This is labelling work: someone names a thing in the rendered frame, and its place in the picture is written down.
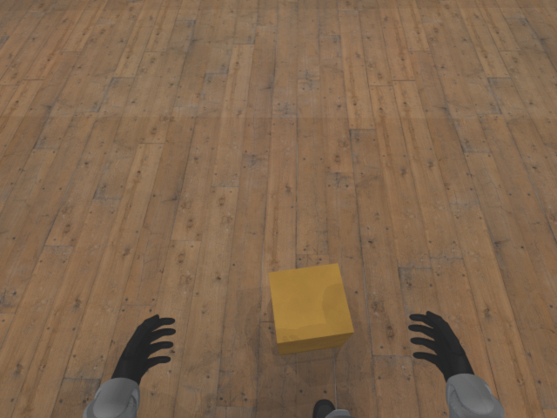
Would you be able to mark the right robot hand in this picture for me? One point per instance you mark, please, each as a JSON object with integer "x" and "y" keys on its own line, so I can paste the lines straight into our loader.
{"x": 451, "y": 358}

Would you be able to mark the robot right foot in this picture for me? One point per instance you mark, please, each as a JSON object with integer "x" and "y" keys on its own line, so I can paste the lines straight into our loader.
{"x": 322, "y": 408}

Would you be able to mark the left robot forearm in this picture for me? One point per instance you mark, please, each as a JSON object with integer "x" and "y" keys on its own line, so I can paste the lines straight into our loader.
{"x": 115, "y": 398}

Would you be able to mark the carton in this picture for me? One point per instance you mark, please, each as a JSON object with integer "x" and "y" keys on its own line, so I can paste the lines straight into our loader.
{"x": 310, "y": 309}

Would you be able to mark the left robot hand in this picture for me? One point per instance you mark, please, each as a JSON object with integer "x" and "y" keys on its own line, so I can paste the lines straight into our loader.
{"x": 134, "y": 362}

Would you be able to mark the right robot forearm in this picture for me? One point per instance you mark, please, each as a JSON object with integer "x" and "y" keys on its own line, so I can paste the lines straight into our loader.
{"x": 469, "y": 396}

